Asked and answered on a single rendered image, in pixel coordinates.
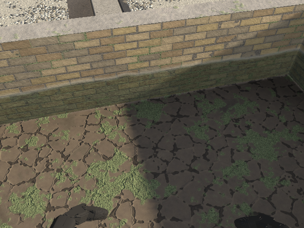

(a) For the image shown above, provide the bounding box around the robot right hand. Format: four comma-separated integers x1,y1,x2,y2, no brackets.
234,213,291,228

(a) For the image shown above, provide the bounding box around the robot left hand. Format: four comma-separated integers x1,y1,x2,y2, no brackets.
49,203,108,228

